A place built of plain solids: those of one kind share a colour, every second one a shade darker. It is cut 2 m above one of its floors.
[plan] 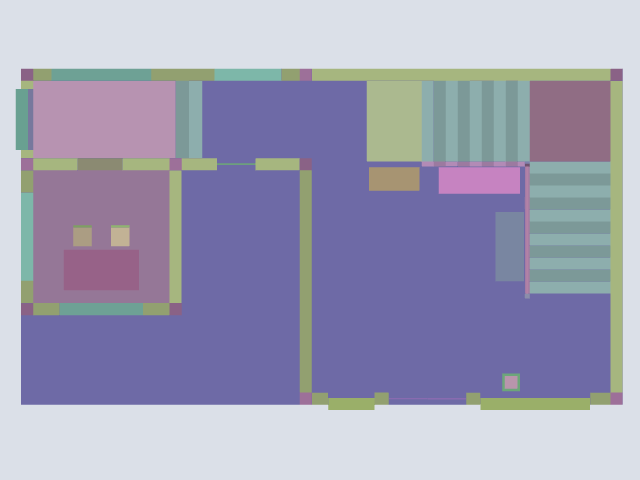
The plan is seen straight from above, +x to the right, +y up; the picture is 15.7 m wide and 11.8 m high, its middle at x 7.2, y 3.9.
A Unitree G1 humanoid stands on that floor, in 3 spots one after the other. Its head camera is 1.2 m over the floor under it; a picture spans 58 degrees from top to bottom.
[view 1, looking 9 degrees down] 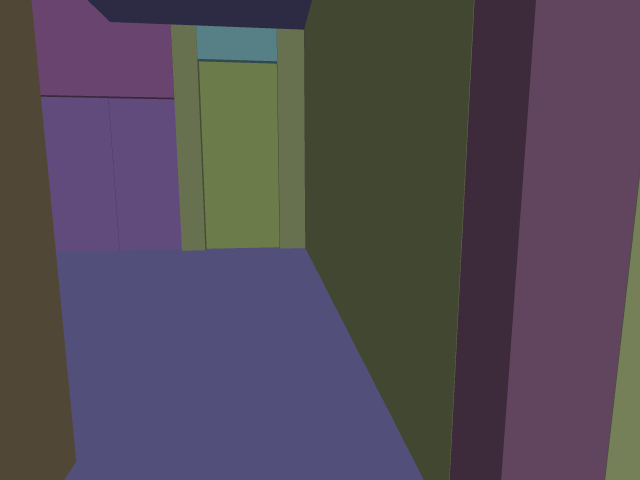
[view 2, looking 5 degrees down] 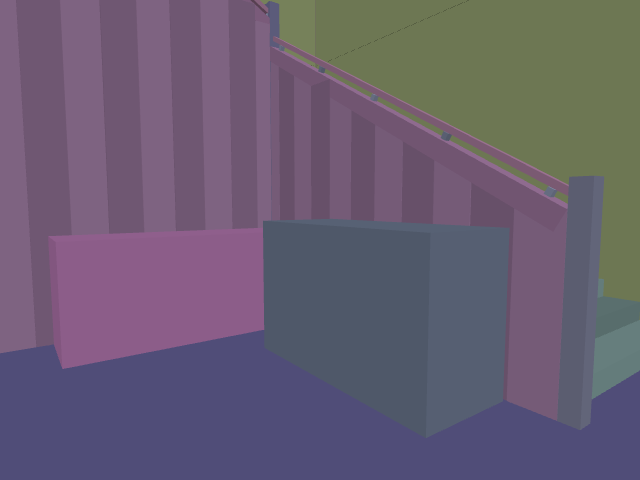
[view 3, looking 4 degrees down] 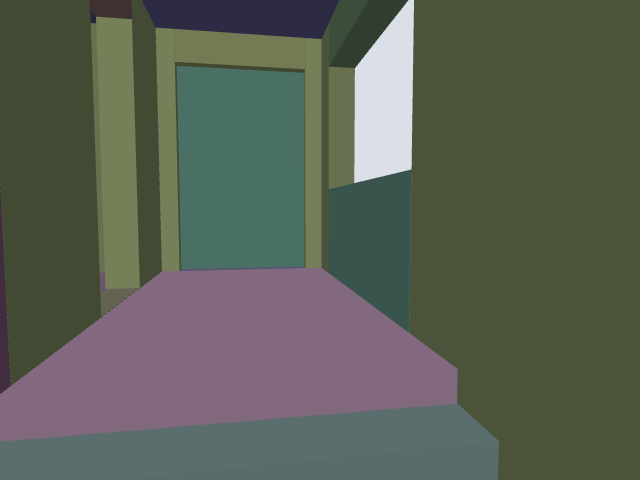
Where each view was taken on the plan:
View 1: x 7.59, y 6.86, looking -97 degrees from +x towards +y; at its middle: wall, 4.92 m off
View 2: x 9.84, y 1.50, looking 54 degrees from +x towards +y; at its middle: reg_desk_body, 2.86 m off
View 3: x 5.43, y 6.86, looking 170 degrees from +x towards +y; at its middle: wall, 5.37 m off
